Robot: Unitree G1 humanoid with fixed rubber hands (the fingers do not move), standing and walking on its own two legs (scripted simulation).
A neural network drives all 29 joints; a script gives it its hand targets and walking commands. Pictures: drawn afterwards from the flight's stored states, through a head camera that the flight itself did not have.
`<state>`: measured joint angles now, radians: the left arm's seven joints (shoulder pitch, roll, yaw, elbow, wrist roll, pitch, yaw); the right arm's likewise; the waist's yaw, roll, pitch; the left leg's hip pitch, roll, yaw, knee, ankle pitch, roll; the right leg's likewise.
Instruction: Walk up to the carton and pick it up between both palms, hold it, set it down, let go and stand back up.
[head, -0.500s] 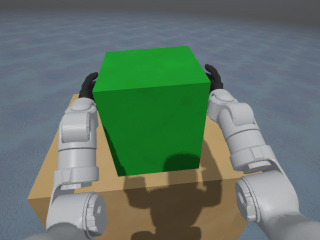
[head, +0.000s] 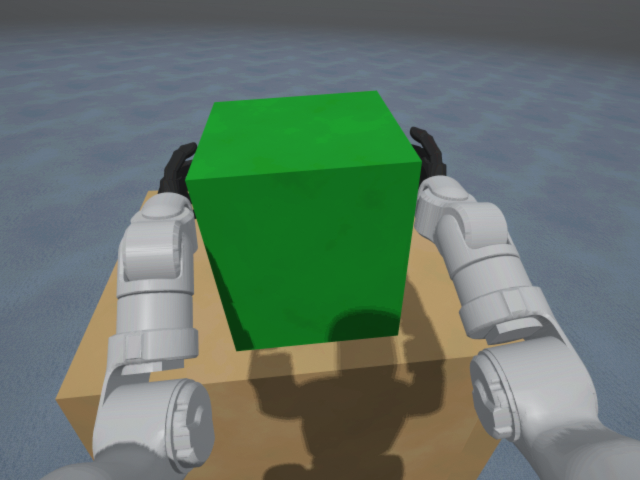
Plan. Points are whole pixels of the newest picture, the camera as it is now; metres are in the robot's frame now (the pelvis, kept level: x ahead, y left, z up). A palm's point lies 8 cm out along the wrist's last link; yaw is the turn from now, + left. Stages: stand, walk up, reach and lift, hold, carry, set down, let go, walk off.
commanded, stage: hold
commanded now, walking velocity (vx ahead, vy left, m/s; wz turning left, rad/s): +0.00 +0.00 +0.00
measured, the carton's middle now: (307, 220) +0.38 +0.00 +0.21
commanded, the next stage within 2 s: none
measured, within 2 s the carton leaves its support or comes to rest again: neither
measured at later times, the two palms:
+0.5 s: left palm (176, 206) +0.36 +0.16 +0.24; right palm (427, 189) +0.37 -0.15 +0.26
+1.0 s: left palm (175, 205) +0.36 +0.16 +0.24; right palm (425, 186) +0.37 -0.14 +0.26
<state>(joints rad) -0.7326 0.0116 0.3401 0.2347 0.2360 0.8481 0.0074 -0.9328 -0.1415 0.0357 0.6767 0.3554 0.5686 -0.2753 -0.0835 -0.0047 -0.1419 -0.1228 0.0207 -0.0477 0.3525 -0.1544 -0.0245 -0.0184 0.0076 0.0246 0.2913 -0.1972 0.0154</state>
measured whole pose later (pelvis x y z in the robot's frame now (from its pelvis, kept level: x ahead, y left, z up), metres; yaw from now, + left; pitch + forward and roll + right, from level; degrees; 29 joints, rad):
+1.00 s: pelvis +0.00 +0.00 +0.00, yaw +0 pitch -5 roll -1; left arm -0.76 0.01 0.35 0.28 0.24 0.83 0.01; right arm -0.96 -0.15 0.04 0.72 0.37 0.56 -0.28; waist -0.07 -0.01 -0.13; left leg -0.12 0.02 -0.05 0.36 -0.16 -0.03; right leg -0.01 0.01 0.03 0.29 -0.19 0.01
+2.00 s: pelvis +0.00 +0.00 +0.00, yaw +1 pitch -4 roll -1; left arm -0.76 0.03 0.34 0.31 0.23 0.81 0.01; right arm -0.98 -0.15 0.04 0.75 0.38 0.55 -0.28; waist -0.08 -0.01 -0.14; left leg -0.13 0.02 -0.07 0.36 -0.16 -0.03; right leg -0.01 0.02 0.01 0.28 -0.19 0.01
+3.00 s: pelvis +0.00 +0.00 +0.00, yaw +1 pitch -4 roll -1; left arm -0.77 0.04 0.35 0.30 0.20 0.81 0.01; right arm -0.98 -0.15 0.05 0.74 0.37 0.56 -0.29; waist -0.08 -0.01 -0.14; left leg -0.13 0.02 -0.07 0.36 -0.16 -0.03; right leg -0.02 0.02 0.01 0.29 -0.19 0.01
